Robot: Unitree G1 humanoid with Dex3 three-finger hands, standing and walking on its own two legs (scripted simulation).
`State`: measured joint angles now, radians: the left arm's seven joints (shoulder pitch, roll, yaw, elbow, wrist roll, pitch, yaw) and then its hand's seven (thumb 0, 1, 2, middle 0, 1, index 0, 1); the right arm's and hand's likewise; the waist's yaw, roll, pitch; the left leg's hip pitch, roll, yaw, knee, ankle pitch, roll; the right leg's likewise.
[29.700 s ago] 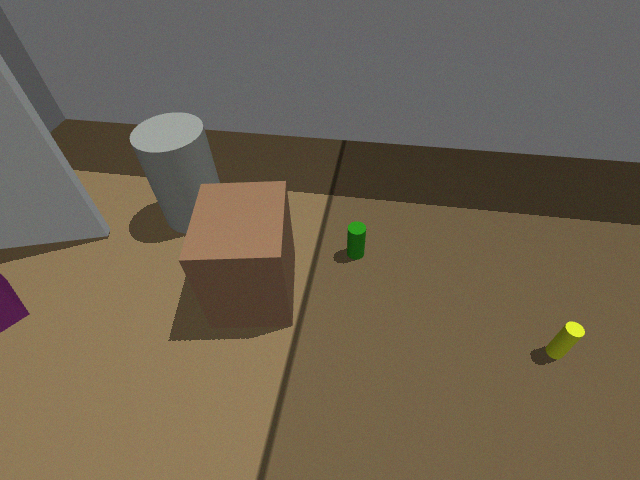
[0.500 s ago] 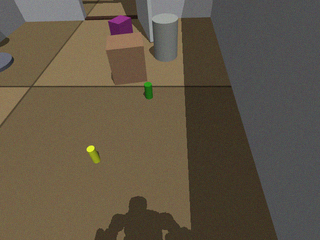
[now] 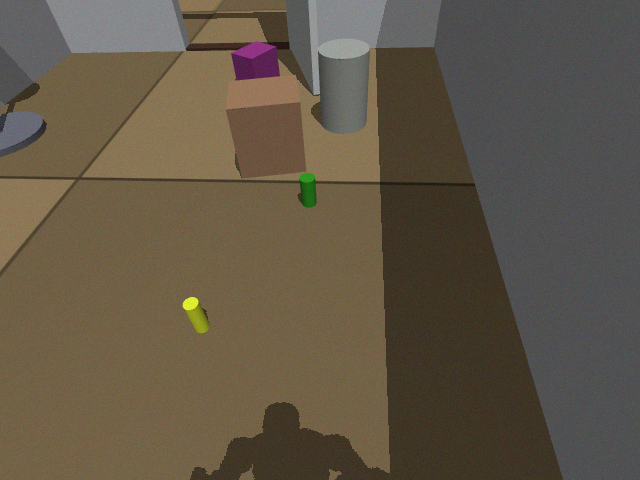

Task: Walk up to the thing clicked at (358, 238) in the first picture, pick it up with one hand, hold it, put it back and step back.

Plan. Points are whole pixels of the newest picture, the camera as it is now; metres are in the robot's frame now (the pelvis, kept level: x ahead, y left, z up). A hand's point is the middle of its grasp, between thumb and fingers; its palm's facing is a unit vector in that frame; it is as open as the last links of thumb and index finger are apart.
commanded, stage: walk up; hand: left
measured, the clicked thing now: (308, 190) +1.50 +0.11 -0.70
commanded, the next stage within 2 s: none
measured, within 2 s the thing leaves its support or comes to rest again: neither
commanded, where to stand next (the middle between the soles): +1.07 -0.04 m, yaw -2 degrees
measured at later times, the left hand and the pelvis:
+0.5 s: hand (140, 438) +0.24 +0.31 -0.15, palm faces -0.10 -0.94 -0.34, open 7.4 cm; pelvis +0.16 +0.04 -0.01, yaw -3 degrees
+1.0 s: hand (211, 298) +0.48 +0.24 -0.13, palm faces -0.06 -0.92 -0.38, open 7.4 cm; pelvis +0.41 -0.03 +0.00, yaw -3 degrees
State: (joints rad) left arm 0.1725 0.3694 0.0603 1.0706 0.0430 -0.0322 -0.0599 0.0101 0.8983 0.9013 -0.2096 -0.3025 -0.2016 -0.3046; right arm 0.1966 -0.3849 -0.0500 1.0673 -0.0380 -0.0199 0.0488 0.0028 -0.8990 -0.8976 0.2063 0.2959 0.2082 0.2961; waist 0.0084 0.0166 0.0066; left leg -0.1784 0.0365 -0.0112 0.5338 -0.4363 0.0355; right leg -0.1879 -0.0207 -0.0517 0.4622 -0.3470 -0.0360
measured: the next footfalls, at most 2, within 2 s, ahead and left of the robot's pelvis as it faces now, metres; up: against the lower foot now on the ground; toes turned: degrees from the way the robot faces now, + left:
left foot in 0.16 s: +0.12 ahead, +0.16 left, +0.00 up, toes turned +4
right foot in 0.60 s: +0.40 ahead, -0.12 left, +0.00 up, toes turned -8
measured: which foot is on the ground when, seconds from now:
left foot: up 0.00-0.14, down 0.16-0.66, up 0.68-1.00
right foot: down 0.00-0.18, up 0.20-0.58, down 0.60-1.00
